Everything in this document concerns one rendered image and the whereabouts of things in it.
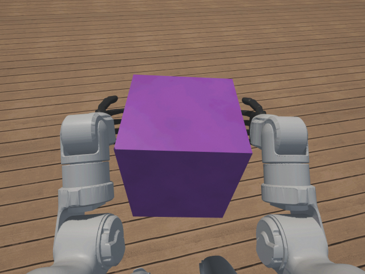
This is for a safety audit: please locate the left robot upper arm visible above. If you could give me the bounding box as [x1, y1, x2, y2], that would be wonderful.
[26, 213, 125, 274]

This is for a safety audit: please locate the right robot hand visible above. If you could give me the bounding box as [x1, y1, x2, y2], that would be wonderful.
[241, 98, 266, 145]

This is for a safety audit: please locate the left robot forearm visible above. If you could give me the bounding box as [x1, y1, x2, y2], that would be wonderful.
[53, 112, 116, 258]

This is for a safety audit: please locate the right robot thigh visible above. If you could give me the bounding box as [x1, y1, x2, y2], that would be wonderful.
[199, 256, 237, 274]

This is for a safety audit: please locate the left robot hand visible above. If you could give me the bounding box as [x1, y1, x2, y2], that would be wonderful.
[95, 95, 124, 144]

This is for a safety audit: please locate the right robot forearm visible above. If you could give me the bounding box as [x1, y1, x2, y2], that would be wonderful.
[250, 114, 329, 253]

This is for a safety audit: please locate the left robot shin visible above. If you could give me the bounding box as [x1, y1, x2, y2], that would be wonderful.
[133, 268, 146, 273]

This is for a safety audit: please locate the carton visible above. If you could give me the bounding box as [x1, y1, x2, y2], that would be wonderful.
[114, 75, 252, 218]

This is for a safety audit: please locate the right robot upper arm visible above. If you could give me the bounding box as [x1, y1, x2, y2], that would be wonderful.
[256, 213, 365, 274]

